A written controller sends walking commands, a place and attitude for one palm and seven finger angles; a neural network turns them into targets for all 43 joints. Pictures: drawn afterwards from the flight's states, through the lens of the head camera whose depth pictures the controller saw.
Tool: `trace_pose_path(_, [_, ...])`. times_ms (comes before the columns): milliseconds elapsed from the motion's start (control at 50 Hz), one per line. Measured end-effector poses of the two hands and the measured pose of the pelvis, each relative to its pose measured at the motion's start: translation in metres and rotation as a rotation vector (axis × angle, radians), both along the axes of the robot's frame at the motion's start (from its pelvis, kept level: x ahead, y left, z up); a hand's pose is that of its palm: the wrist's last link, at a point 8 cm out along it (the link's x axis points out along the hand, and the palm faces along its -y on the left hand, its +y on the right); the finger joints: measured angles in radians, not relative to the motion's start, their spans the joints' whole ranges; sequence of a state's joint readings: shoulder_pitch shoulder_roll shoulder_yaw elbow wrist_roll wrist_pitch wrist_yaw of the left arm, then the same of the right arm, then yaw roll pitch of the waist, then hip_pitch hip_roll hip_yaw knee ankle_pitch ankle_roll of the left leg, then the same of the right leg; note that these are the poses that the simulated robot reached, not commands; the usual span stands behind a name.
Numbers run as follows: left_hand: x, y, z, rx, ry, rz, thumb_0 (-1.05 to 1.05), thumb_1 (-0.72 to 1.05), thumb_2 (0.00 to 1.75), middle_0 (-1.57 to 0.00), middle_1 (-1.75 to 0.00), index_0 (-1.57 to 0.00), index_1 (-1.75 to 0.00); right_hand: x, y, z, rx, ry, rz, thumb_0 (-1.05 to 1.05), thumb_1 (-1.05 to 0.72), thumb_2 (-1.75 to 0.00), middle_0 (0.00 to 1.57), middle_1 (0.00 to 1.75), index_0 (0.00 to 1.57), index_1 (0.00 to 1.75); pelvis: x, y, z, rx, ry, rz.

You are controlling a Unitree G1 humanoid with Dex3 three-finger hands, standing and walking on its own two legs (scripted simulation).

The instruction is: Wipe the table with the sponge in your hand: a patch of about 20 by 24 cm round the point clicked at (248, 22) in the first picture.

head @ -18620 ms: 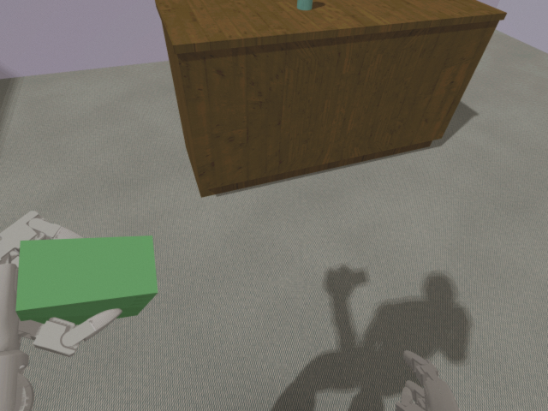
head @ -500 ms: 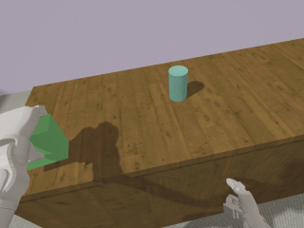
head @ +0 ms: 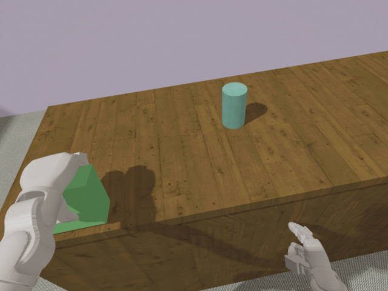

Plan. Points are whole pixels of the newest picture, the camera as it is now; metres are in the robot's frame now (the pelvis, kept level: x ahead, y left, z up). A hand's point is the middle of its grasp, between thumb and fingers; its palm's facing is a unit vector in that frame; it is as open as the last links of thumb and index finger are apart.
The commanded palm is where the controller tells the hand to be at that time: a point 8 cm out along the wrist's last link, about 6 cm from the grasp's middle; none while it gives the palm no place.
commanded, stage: move the sponge above the wiping area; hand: left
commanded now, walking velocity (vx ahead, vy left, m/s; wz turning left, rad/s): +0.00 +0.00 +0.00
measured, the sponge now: (73, 205) +0.24 +0.30 +0.06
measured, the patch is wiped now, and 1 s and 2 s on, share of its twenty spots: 0.05 0.05 0.05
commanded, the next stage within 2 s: none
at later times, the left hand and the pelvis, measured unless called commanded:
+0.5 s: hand (74, 192) +0.24 +0.27 +0.12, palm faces -0.06 -0.03 -1.00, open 9.9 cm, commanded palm +0.23 +0.29 +0.21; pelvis +0.00 -0.01 +0.00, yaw +0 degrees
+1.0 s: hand (68, 170) +0.25 +0.27 +0.16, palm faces +0.15 +0.00 -0.99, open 9.9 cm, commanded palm +0.23 +0.29 +0.22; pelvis +0.00 -0.01 +0.00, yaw -2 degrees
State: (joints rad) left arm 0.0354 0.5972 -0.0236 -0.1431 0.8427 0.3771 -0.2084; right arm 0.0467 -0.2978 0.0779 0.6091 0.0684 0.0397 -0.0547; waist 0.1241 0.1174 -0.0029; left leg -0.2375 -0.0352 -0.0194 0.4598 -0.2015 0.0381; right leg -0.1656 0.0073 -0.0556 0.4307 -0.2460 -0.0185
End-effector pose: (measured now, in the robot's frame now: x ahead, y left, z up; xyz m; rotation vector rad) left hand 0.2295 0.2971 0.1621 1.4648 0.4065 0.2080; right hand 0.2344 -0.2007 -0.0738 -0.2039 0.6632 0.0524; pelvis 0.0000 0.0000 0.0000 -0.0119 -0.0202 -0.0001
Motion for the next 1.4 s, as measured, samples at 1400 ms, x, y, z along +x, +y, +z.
trace_pose_path(1400, [0.022, -0.030, 0.047, 0.110, -0.221, -0.249, 0.00, -0.49, 1.04, -0.75, -1.31, -0.77, -1.32, -0.006, -0.003, 0.005, -0.019, -0.019, -0.018, 0.01, -0.91, -0.90, 0.20, 0.30, 0.20, 0.30, 0.006, -0.009, 0.001, -0.001, -0.025, -0.014])
